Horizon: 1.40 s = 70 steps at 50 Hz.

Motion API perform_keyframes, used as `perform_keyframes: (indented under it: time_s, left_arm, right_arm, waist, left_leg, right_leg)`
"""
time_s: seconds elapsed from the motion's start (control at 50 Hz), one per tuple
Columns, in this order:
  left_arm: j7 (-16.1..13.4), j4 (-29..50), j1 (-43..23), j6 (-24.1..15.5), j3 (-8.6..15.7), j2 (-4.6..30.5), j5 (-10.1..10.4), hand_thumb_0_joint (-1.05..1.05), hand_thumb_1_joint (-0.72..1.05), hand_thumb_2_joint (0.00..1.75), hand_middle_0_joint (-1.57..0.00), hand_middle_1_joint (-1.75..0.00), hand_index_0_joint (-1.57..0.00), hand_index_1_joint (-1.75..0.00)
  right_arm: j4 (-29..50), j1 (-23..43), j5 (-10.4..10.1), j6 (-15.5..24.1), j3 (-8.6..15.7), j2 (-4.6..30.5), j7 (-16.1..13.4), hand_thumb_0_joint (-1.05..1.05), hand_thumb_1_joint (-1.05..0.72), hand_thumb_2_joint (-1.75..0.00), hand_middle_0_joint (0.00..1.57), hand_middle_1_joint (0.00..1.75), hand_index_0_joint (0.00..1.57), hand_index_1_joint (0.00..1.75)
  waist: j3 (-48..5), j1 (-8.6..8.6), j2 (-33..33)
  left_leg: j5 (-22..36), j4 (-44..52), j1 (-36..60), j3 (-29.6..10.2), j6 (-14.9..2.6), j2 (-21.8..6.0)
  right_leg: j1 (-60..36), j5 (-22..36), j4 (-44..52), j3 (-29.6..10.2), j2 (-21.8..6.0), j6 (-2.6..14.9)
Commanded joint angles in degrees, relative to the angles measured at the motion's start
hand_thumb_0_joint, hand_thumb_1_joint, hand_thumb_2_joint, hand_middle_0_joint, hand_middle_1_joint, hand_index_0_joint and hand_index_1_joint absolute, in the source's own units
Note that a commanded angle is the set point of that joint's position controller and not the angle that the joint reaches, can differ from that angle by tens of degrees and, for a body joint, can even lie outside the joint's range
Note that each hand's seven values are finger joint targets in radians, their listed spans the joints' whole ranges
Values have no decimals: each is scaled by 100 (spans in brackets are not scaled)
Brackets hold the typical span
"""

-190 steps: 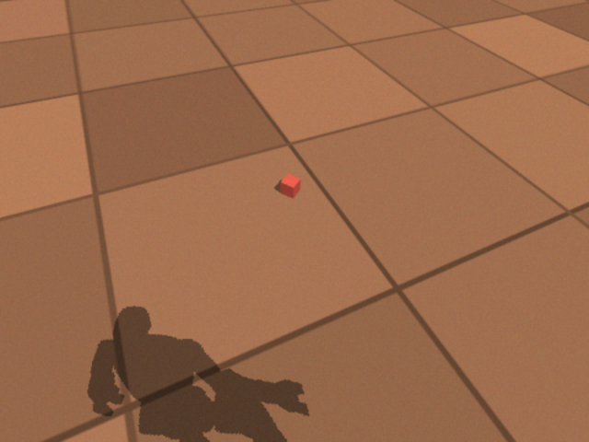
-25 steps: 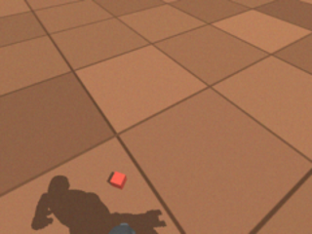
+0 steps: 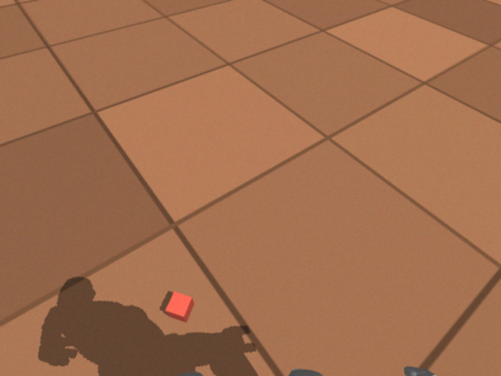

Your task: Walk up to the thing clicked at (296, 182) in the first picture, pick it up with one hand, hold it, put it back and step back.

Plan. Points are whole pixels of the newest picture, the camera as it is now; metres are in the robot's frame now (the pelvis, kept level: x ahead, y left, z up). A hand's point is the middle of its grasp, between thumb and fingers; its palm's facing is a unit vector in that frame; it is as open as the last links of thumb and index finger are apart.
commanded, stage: walk up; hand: left
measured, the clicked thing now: (180, 307) +0.45 +0.24 -0.71
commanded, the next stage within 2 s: stand in 1.16 s
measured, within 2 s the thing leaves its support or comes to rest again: neither
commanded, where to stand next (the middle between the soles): +0.08 -0.01 m, yaw +0 degrees
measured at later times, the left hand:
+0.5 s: hand out of the picture +0.13 +0.24 -0.12, palm faces -0.04 -0.95 -0.32, open 7.3 cm
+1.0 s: hand out of the picture +0.10 +0.25 -0.13, palm faces -0.03 -0.94 -0.33, open 7.4 cm
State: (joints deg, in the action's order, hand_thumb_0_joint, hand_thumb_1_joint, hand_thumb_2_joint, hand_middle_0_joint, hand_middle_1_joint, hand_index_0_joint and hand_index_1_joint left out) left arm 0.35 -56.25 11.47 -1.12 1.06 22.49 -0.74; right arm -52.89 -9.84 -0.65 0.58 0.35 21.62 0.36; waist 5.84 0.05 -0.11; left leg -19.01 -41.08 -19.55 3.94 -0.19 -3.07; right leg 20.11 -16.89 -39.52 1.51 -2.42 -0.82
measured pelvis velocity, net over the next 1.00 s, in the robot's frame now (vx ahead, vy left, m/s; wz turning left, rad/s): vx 0.03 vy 0.00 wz -0.02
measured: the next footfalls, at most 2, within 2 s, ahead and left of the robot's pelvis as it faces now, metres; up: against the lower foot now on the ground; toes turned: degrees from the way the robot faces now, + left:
none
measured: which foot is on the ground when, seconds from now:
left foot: down 0.00-1.00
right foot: down 0.00-1.00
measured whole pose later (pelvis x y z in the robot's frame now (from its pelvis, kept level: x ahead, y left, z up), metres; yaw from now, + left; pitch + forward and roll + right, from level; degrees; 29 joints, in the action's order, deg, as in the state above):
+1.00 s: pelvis +0.03 +0.00 +0.03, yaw -1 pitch -2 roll +0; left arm 0.8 -67.9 5.1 -0.3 0.5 19.6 -0.6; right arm -67.6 -4.3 0.3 0.8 0.2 19.5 0.9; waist 2.6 -0.2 0.0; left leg -9.6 -18.6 -6.9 5.3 0.7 -2.5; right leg 8.5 -8.1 -18.5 1.1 -1.9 -1.3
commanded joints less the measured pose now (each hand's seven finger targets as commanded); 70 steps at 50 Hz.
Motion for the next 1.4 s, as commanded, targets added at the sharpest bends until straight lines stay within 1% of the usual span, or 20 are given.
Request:
perform_keyframes:
  time_s: [0.0,0.02,0.04,0.1,0.14,0.24,0.3,0.36,0.4,0.6,0.64,0.74,0.8,0.96,1.04,1.1,1.2,1.3,1.32,1.38]
  left_arm:
    - [-73,246,-497,-128,183,1230,71,0,90,90,-20,-30,-20,-30]
    - [-63,168,-496,-130,168,1170,71,0,90,90,-20,-30,-20,-30]
    - [-57,53,-532,-128,175,1171,68,0,90,90,-20,-30,-20,-30]
    - [-57,-89,-690,-137,155,1154,100,0,90,90,-20,-30,-20,-30]
    - [-64,-209,-763,-126,134,1089,133,0,90,90,-20,-30,-20,-30]
    - [-58,-428,-1085,-85,119,1013,130,0,90,90,-20,-30,-20,-30]
    - [-50,-523,-1178,-82,112,984,109,0,90,90,-20,-30,-20,-30]
    - [-37,-632,-1265,-60,118,965,105,0,90,90,-20,-30,-20,-30]
    - [-26,-668,-1197,-61,117,958,86,0,90,90,-20,-30,-20,-30]
    - [-12,-789,-1208,-43,139,942,49,0,90,90,-20,-30,-20,-30]
    - [-12,-785,-1171,-48,138,926,48,0,90,90,-20,-30,-20,-30]
    - [-20,-819,-1115,-37,140,916,47,0,90,90,-20,-30,-20,-30]
    - [-20,-829,-1038,-32,150,913,40,0,90,90,-20,-30,-20,-30]
    - [-42,-800,-1019,-38,152,890,39,0,90,90,-20,-30,-20,-30]
    - [-46,-796,-1017,-37,148,880,33,0,90,90,-20,-30,-20,-30]
    - [-48,-758,-1027,-36,154,878,28,0,90,90,-20,-30,-20,-30]
    - [-77,-697,-956,-59,131,921,5,0,90,90,-20,-30,-20,-30]
    - [-76,-651,-959,-69,106,929,25,0,90,90,-20,-30,-20,-30]
    - [-69,-636,-993,-62,110,928,26,0,90,90,-20,-30,-20,-30]
    - [-63,-610,-963,-58,116,957,19,0,90,90,-20,-30,-20,-30]
  right_arm:
    - [-20,156,-1,138,325,1355,-52,0,-90,-90,20,30,20,30]
    - [-93,279,9,166,289,1357,-37,0,-90,-90,20,30,20,30]
    - [-187,341,8,179,249,1318,-25,0,-90,-90,20,30,20,30]
    - [-449,435,20,194,186,1231,-34,0,-90,-90,20,30,20,30]
    - [-591,589,24,203,165,1217,-32,0,-90,-90,20,30,20,30]
    - [-881,774,48,174,144,1135,-29,0,-90,-90,20,30,20,30]
    - [-999,861,65,168,135,1117,-25,0,-90,-90,20,30,20,30]
    - [-1101,898,74,161,132,1083,-27,0,-90,-90,20,30,20,30]
    - [-1104,961,83,169,134,1116,-18,0,-90,-90,20,30,20,30]
    - [-1160,969,103,161,169,1117,-29,0,-90,-90,20,30,20,30]
    - [-1157,943,97,162,174,1127,-30,0,-90,-90,20,30,20,30]
    - [-1167,942,104,138,193,1101,-34,0,-90,-90,20,30,20,30]
    - [-1141,945,97,140,201,1096,-33,0,-90,-90,20,30,20,30]
    - [-1141,880,98,130,219,1063,-39,0,-90,-90,20,30,20,30]
    - [-1112,892,95,114,224,1050,-38,0,-90,-90,20,30,20,30]
    - [-1113,867,114,117,229,1062,-40,0,-90,-90,20,30,20,30]
    - [-1048,892,135,136,231,1032,-65,0,-90,-90,20,30,20,30]
    - [-1044,864,133,123,230,1022,-52,0,-90,-90,20,30,20,30]
    - [-1035,821,139,123,213,1018,-53,0,-90,-90,20,30,20,30]
    - [-1008,832,136,128,220,1044,-49,0,-90,-90,20,30,20,30]
  waist:
    - [-583,78,286]
    - [-687,27,328]
    - [-750,-9,414]
    - [-907,13,332]
    - [-916,-42,133]
    - [-844,-20,143]
    - [-914,-22,106]
    - [-740,-26,60]
    - [-843,-40,-38]
    - [-768,1,-43]
    - [-875,2,-44]
    - [-667,1,21]
    - [-700,-9,-2]
    - [-809,11,7]
    - [-738,21,8]
    - [-854,15,-35]
    - [-882,31,-38]
    - [-778,32,-37]
    - [-704,43,-52]
    - [-800,35,-99]
  left_leg:
    - [147,1227,778,-783,-287,-455]
    - [301,1388,580,-901,-354,-593]
    - [441,1465,397,-897,-352,-619]
    - [873,1600,790,-618,-213,-449]
    - [1147,1770,899,-613,-194,-480]
    - [1148,2144,1051,-548,-127,-508]
    - [1235,2274,1207,-510,-113,-531]
    - [992,2464,1139,-527,-69,-520]
    - [1018,2488,1292,-510,-81,-546]
    - [843,2651,1343,-516,-66,-563]
    - [934,2634,1438,-501,-82,-588]
    - [751,2693,1383,-523,-65,-552]
    - [811,2659,1418,-514,-84,-570]
    - [1178,2645,1519,-502,-62,-593]
    - [1166,2659,1476,-504,-60,-575]
    - [1224,2679,1478,-500,-56,-584]
    - [1758,2694,1608,-544,-15,-651]
    - [1587,2715,1499,-541,10,-612]
    - [1377,2739,1382,-504,11,-576]
    - [1353,2730,1460,-502,-1,-590]
  right_leg:
    - [288,329,1253,-894,-613,463]
    - [-136,517,1176,-712,-462,367]
    - [-537,664,1193,-667,-427,350]
    - [-703,1205,1355,-806,-607,373]
    - [-849,1388,1420,-705,-563,330]
    - [-1011,1259,1864,-669,-570,264]
    - [-1145,1338,2060,-665,-585,244]
    - [-1106,1099,2216,-663,-565,205]
    - [-1146,1153,2275,-652,-570,198]
    - [-1094,983,2434,-613,-511,172]
    - [-1150,1118,2421,-609,-537,168]
    - [-990,903,2491,-636,-504,151]
    - [-1008,885,2480,-585,-484,139]
    - [-1128,1279,2408,-570,-512,134]
    - [-1141,1295,2435,-563,-510,103]
    - [-1261,1379,2396,-582,-535,123]
    - [-1303,1552,2309,-486,-557,126]
    - [-1340,1406,2414,-512,-564,128]
    - [-1341,1317,2491,-548,-593,131]
    - [-1372,1337,2463,-562,-618,157]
